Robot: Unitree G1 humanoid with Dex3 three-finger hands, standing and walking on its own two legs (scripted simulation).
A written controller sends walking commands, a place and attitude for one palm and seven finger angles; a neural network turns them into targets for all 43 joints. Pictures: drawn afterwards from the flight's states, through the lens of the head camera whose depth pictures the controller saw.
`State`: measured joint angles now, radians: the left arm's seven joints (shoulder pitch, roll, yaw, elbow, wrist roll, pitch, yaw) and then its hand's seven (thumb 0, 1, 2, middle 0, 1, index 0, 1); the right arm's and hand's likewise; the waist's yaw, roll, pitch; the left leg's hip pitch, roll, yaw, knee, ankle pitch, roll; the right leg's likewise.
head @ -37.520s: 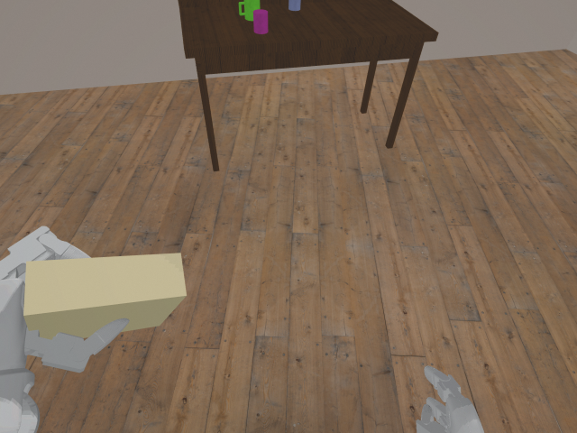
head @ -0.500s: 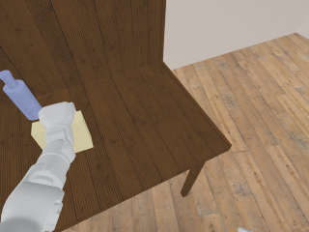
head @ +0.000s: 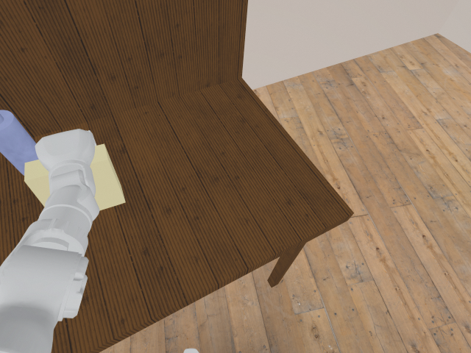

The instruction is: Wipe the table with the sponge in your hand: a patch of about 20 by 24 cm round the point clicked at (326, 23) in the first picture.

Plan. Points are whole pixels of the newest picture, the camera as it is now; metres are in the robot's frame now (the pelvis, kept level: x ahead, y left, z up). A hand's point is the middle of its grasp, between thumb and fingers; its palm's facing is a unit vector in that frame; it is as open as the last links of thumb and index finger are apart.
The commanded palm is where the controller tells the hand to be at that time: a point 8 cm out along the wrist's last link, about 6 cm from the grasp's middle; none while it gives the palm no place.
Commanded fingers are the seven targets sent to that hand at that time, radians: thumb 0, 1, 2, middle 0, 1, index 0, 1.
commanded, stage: slide back across to the first lane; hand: left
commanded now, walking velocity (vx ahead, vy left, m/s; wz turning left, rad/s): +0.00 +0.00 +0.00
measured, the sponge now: (84, 191) +0.42 +0.30 -0.03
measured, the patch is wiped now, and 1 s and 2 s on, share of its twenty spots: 1.00 1.00 1.00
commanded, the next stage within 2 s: wipe back along the first lane in 0.62 s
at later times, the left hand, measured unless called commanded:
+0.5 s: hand (42, 180) +0.41 +0.35 +0.02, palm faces -0.15 -0.03 -0.99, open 9.3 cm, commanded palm +0.39 +0.33 +0.08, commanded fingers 0.00 0.10 1.30 -1.20 -1.60 -1.20 -1.60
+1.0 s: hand (31, 193) +0.39 +0.36 +0.02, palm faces -0.14 -0.03 -0.99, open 9.3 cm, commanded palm +0.36 +0.34 +0.06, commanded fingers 0.00 0.10 1.30 -1.20 -1.60 -1.20 -1.60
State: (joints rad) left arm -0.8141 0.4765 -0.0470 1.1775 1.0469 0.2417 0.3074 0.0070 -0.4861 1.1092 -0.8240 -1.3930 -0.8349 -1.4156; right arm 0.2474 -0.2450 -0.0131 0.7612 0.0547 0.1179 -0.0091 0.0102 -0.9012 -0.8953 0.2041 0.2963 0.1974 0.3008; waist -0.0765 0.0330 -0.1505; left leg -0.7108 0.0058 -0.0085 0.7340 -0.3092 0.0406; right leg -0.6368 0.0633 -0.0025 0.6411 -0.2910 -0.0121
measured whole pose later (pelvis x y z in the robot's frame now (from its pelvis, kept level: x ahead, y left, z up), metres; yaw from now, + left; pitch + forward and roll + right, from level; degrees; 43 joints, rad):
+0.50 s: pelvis +0.02 +0.01 +0.01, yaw +0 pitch +14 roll -3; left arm -0.64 0.56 0.02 1.03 1.05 0.14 0.23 0.00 -0.47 1.11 -0.80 -1.42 -0.81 -1.44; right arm 0.26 -0.26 -0.03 0.74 0.07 0.12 -0.01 0.01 -0.90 -0.90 0.20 0.30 0.20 0.30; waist -0.05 0.03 -0.13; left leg -0.60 0.00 -0.01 0.69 -0.32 0.05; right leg -0.52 0.06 0.00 0.57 -0.29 -0.01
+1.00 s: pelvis +0.02 +0.01 +0.01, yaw +0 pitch +13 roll -3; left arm -0.54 0.57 0.05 0.97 1.04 0.09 0.25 -0.01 -0.46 1.11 -0.79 -1.44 -0.79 -1.46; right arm 0.25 -0.26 -0.03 0.74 0.06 0.15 0.00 0.01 -0.90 -0.90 0.20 0.30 0.20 0.30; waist -0.02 0.03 -0.14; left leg -0.60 0.00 -0.01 0.69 -0.32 0.05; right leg -0.51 0.06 0.00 0.57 -0.30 -0.01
